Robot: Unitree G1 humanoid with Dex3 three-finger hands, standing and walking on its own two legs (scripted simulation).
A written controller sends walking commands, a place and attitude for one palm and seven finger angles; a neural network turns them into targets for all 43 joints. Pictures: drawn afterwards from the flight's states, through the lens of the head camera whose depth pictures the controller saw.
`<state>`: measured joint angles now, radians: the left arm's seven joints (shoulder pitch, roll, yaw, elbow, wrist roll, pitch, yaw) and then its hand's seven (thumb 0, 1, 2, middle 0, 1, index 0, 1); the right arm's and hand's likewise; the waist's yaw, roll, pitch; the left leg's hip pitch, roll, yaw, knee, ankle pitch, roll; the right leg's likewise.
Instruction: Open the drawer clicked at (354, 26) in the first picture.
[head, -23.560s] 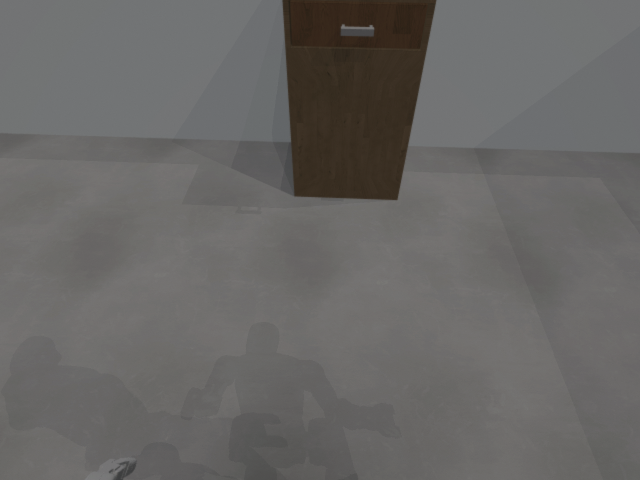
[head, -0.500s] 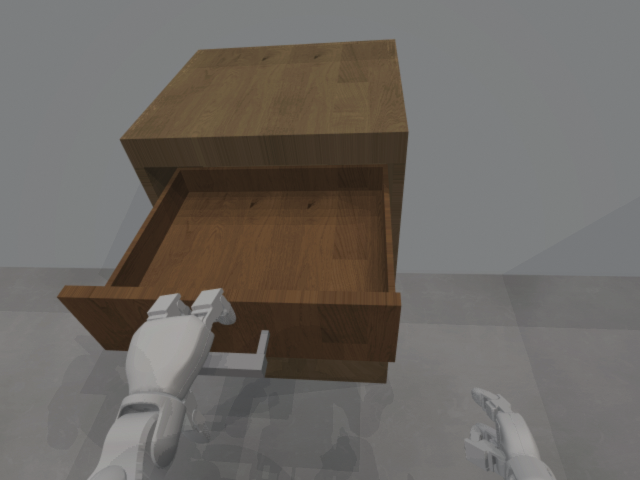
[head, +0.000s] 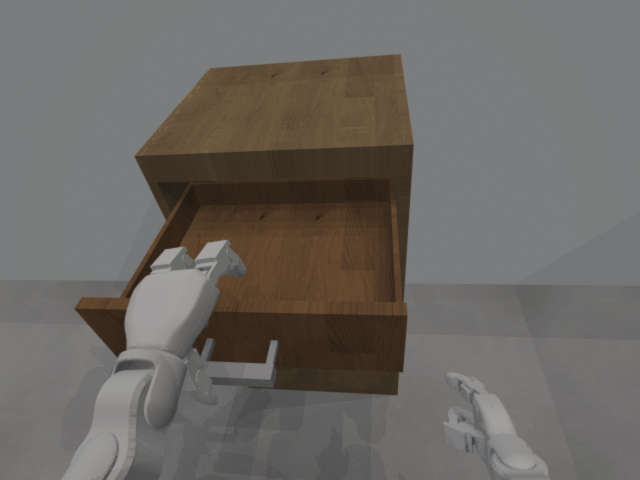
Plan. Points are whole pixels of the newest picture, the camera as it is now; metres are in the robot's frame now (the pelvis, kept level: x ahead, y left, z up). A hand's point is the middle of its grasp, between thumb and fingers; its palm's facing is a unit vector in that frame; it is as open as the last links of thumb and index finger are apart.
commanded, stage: lift the hand off the handle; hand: left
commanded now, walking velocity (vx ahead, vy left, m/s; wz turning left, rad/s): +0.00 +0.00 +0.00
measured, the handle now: (237, 360) +0.27 +0.17 +0.01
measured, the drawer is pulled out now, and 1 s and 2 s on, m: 0.30 0.30 0.30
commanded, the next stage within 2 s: draw the hand back to the body in 0.26 s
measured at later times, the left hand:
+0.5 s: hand (201, 330) +0.22 +0.16 +0.15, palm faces +0.16 -0.15 -0.98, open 13.9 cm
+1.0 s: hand (137, 343) +0.20 +0.22 +0.15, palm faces +0.19 -0.28 -0.94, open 13.9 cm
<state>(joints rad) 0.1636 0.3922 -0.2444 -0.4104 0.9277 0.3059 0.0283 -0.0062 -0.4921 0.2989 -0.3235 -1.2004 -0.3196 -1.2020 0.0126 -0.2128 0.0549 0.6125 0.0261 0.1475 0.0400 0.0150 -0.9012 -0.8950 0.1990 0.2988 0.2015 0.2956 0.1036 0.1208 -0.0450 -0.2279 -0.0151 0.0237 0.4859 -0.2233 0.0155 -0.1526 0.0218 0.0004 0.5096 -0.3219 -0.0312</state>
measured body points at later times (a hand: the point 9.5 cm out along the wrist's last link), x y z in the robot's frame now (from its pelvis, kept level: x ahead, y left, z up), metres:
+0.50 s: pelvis -0.01 -0.02 +0.00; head -0.04 -0.08 +0.45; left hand +0.21 +0.16 +0.20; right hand +0.23 -0.20 -0.08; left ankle +0.02 +0.11 -0.74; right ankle -0.03 -0.10 -0.74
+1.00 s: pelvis -0.01 -0.01 +0.00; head -0.02 -0.06 +0.45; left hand +0.18 +0.23 +0.20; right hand +0.24 -0.19 -0.08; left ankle +0.02 +0.11 -0.74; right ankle -0.03 -0.10 -0.74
